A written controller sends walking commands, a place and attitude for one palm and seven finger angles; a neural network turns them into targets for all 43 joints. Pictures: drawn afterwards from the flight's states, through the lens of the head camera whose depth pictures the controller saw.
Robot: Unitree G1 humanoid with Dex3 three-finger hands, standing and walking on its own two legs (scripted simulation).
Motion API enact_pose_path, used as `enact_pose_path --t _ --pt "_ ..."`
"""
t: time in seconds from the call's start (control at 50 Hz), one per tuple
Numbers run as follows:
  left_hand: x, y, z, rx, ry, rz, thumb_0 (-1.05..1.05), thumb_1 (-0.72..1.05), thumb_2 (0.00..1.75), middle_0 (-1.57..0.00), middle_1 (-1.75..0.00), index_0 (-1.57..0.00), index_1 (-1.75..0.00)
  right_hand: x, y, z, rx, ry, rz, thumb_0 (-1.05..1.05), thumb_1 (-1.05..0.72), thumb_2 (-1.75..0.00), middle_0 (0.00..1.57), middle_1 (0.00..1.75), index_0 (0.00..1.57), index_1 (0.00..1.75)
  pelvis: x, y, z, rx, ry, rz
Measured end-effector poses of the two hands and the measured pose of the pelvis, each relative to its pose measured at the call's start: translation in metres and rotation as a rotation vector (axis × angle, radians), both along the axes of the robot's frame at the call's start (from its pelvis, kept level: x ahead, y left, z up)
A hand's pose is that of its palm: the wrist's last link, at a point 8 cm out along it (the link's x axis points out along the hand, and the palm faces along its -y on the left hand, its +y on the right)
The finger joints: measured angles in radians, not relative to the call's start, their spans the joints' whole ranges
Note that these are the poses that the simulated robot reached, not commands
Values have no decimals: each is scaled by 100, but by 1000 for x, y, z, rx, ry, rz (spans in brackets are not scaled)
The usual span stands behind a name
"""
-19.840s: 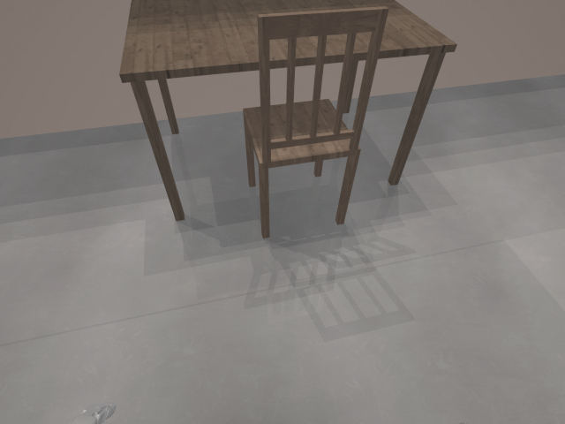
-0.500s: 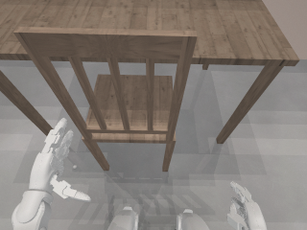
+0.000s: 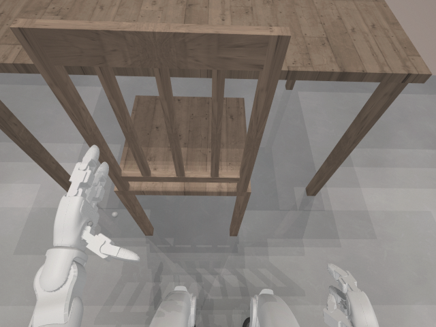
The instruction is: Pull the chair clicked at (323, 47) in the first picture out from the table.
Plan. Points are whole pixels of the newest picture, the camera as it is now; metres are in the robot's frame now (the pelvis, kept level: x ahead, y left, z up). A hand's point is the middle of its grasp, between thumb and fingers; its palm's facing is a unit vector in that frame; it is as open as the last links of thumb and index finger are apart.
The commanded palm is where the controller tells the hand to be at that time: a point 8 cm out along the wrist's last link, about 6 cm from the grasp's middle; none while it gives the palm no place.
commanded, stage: aim the fingers beside a spindle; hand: left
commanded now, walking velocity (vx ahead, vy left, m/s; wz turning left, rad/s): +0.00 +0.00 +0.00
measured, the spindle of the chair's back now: (173, 133) +0.48 +0.12 +0.02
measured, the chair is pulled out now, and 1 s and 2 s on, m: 0.00 0.00 0.00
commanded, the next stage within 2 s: none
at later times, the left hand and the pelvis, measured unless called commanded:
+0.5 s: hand (138, 203) +0.33 +0.16 +0.01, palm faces -0.03 -1.00 -0.02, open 16.9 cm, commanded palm +0.31 +0.22 +0.01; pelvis +0.00 +0.00 -0.01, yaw -1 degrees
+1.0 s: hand (130, 194) +0.35 +0.18 +0.01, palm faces +0.07 -1.00 -0.06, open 16.9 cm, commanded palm +0.31 +0.23 +0.00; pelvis +0.00 -0.01 -0.02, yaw -1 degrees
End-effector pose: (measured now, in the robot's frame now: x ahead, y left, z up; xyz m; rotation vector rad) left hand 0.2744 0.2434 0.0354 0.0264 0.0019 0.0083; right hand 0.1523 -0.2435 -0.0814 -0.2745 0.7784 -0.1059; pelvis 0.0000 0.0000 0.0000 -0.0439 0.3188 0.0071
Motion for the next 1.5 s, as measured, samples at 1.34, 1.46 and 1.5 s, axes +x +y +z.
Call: enact_pose_path --t 1.34,1.46,1.5 --pt "40 -23 -30 21 -19 19 -1 -50 30 -6 -8 -6 -8 -11 -8 -31 8 100 -32 1 -90 -89 21 30 20 30 -8 -3 -21 10 54 -17" --pt "42 -14 -31 26 10 23 -1 -49 30 -6 -8 -6 -8 -16 0 -35 31 121 -23 1 -90 -89 21 30 20 30 -8 -1 -21 7 58 -15" --pt "41 -19 -33 11 22 4 -1 -49 30 -6 -8 -6 -8 -18 1 -37 32 130 -23 1 -90 -89 21 30 20 30 -8 0 -21 5 59 -13"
